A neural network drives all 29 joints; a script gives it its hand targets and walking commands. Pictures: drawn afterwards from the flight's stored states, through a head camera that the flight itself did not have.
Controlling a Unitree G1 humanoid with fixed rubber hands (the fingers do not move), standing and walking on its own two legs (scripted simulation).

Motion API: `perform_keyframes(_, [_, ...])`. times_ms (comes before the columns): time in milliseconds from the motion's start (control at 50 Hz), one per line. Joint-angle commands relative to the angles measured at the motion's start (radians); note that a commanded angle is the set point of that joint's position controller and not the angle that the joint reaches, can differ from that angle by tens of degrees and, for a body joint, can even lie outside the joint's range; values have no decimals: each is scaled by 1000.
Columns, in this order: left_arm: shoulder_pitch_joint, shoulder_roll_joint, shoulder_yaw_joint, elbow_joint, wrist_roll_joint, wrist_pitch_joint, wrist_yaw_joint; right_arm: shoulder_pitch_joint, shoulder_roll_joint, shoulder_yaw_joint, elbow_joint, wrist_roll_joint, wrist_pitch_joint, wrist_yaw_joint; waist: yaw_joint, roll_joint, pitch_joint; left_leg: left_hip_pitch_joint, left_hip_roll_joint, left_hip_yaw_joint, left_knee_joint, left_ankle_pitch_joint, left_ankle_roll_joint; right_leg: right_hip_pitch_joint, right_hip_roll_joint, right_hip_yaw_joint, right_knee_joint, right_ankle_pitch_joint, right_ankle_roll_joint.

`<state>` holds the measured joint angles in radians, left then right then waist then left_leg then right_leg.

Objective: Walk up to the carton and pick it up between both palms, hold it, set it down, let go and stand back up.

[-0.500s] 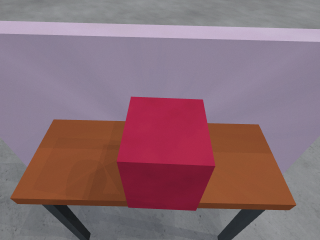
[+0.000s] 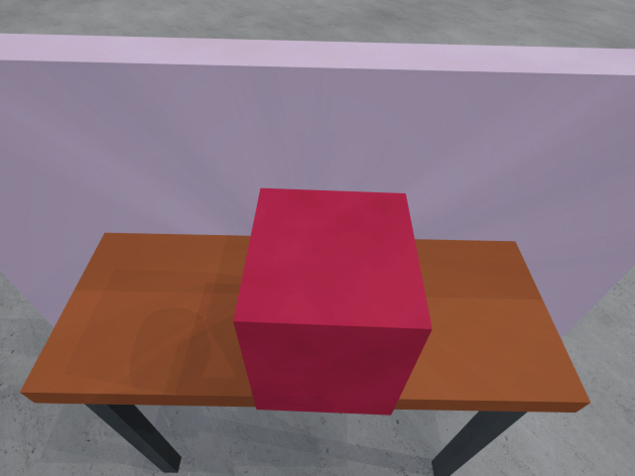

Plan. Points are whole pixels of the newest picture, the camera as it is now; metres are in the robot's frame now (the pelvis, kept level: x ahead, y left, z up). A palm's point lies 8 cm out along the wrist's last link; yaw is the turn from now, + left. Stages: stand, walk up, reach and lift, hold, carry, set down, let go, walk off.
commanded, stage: stand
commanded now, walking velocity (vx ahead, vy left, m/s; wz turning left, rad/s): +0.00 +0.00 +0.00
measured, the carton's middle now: (328, 305) +0.36 -0.02 +0.01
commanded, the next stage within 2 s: none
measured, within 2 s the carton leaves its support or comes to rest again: neither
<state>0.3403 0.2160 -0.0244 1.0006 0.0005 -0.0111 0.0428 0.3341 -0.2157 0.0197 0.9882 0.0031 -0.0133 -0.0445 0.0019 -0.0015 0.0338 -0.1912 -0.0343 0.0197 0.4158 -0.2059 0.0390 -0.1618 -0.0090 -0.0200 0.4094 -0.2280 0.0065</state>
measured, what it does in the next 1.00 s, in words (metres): stands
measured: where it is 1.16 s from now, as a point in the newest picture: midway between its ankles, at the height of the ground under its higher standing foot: outside the picture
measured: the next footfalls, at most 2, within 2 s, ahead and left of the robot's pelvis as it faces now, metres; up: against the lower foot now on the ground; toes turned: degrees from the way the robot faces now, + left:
none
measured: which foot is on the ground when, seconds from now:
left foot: down 0.00-1.00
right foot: down 0.00-1.00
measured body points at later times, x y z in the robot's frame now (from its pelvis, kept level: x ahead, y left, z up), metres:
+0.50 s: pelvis +0.01 +0.01 +0.00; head +0.02 +0.01 +0.45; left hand +0.01 +0.25 -0.15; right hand +0.01 -0.24 -0.15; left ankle +0.01 +0.09 -0.74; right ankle +0.00 -0.12 -0.74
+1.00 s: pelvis +0.01 +0.01 +0.00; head +0.02 +0.01 +0.45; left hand +0.00 +0.24 -0.16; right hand +0.01 -0.23 -0.15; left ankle +0.01 +0.09 -0.74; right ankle +0.00 -0.12 -0.74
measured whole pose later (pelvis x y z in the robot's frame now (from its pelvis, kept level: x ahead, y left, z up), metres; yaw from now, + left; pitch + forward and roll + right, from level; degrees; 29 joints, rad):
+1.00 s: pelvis +0.01 +0.01 +0.00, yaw +0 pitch -1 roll +0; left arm 0.33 0.19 -0.02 1.08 0.00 -0.01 0.05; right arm 0.33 -0.18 0.02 1.04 0.01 -0.02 -0.06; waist 0.00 -0.01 0.04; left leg -0.16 -0.05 0.03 0.38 -0.20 0.05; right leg -0.14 -0.02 -0.01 0.39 -0.23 0.02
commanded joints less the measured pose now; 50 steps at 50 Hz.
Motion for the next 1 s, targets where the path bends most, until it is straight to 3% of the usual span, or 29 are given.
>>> perform_keyframes(0, [72, 97, 18, -15, 0, -7, 5, 63, -97, -22, -17, 1, -9, -5, 0, 7, 43, -23, 132, -135, -99, 31, -16, -37, -94, 98, -74, 49, -13])
perform_keyframes(440, [69, 79, 16, 24, 0, -8, 11, 60, -78, -19, 13, 2, -13, -10, 0, 6, 33, 8, 135, -129, -96, 129, -16, -17, -100, 95, -68, 106, -8])
perform_keyframes(980, [68, 58, 18, 67, 0, -4, 15, 73, -62, -22, 41, 2, -13, -15, -3, -3, 42, 16, 136, -132, -120, 97, -23, -20, -98, 88, -72, 80, -2])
